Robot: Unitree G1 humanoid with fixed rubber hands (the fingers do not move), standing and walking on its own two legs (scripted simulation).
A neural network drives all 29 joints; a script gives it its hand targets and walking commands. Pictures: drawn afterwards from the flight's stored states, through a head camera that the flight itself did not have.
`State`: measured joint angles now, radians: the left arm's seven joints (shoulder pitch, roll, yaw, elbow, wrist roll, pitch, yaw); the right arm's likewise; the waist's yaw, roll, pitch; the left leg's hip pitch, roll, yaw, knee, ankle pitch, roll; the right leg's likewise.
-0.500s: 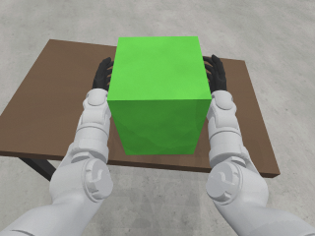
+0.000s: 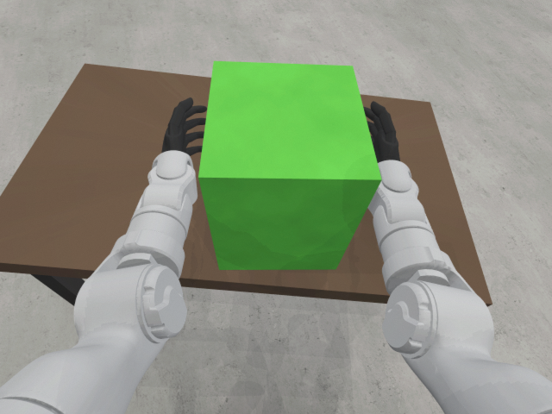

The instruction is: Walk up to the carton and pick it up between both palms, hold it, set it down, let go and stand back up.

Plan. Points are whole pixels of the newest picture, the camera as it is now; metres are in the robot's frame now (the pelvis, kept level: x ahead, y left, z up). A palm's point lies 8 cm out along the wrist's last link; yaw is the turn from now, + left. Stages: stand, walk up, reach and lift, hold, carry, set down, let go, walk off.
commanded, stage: set down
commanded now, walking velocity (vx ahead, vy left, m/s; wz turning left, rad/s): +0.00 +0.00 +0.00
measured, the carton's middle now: (280, 175) +0.44 -0.01 +0.05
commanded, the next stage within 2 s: none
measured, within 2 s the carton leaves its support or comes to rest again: neither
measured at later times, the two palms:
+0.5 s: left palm (159, 105) +0.47 +0.16 +0.16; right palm (407, 124) +0.45 -0.18 +0.16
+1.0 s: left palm (122, 44) +0.47 +0.18 +0.24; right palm (425, 76) +0.46 -0.17 +0.23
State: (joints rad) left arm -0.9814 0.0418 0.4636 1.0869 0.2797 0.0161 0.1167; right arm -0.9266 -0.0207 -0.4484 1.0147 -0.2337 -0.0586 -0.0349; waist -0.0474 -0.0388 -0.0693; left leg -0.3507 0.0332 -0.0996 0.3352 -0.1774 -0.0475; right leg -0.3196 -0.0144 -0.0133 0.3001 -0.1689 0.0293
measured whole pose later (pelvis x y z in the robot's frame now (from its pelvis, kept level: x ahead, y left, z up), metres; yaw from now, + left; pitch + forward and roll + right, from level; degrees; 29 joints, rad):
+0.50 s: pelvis -0.01 +0.00 -0.01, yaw -1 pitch +18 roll -1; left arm -1.19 0.19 0.16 1.24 -0.05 0.09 0.16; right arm -1.08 -0.25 -0.08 1.16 0.24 0.01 -0.09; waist -0.02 -0.02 -0.23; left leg -0.53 0.04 -0.10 0.39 -0.17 -0.06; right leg -0.49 -0.01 -0.01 0.33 -0.15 0.03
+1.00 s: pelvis -0.02 +0.00 -0.01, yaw -1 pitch +16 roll -1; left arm -1.40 0.33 0.10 1.32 -0.22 0.25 0.14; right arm -1.28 -0.30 0.01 1.18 0.36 0.21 -0.08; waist -0.02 -0.01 -0.23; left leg -0.51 0.05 -0.10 0.39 -0.17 -0.06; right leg -0.47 0.00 -0.01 0.33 -0.14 0.02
